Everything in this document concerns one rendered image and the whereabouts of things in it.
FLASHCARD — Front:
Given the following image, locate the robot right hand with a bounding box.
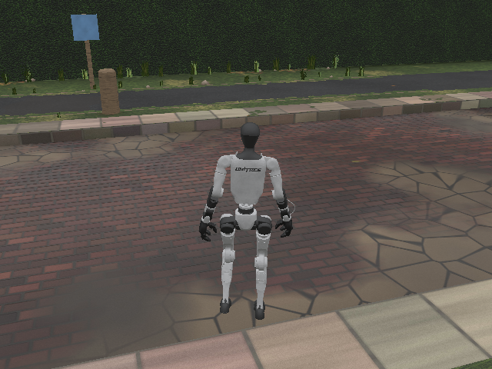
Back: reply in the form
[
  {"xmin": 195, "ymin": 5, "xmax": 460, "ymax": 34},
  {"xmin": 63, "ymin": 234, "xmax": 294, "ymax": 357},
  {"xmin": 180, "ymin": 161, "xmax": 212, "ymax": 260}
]
[{"xmin": 275, "ymin": 219, "xmax": 293, "ymax": 238}]

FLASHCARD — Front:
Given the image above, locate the robot left forearm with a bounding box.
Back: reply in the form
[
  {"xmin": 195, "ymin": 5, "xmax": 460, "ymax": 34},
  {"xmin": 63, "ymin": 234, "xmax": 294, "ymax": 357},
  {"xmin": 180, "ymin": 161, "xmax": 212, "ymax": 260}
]
[{"xmin": 201, "ymin": 186, "xmax": 218, "ymax": 223}]

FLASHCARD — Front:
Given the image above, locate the left robot foot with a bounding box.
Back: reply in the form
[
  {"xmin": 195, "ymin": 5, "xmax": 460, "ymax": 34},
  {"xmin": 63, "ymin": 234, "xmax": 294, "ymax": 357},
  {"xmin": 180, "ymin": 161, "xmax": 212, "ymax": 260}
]
[{"xmin": 220, "ymin": 298, "xmax": 231, "ymax": 314}]

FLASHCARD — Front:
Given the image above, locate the robot right upper arm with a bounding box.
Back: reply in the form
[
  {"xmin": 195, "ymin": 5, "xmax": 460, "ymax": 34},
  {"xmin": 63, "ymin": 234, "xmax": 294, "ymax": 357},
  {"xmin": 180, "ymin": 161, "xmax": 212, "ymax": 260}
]
[{"xmin": 264, "ymin": 156, "xmax": 284, "ymax": 200}]

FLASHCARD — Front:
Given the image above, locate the robot left thigh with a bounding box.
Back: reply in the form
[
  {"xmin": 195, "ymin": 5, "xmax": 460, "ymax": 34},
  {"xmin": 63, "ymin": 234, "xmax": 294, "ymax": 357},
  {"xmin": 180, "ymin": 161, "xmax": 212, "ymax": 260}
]
[{"xmin": 220, "ymin": 214, "xmax": 235, "ymax": 263}]

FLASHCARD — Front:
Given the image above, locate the robot right forearm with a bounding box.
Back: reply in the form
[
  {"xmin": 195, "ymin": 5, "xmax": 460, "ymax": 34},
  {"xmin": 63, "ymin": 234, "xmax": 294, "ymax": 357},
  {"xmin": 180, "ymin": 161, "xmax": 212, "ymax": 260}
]
[{"xmin": 276, "ymin": 188, "xmax": 291, "ymax": 221}]

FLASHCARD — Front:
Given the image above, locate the robot left upper arm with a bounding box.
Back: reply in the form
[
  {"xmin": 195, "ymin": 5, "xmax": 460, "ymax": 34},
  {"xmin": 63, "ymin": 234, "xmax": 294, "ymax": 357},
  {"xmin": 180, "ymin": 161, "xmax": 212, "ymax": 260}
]
[{"xmin": 211, "ymin": 155, "xmax": 233, "ymax": 198}]

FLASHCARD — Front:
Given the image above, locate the robot left hand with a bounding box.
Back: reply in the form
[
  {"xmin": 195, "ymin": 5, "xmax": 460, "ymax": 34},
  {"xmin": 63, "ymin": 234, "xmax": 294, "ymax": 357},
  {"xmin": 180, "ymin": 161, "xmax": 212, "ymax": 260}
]
[{"xmin": 199, "ymin": 221, "xmax": 217, "ymax": 241}]

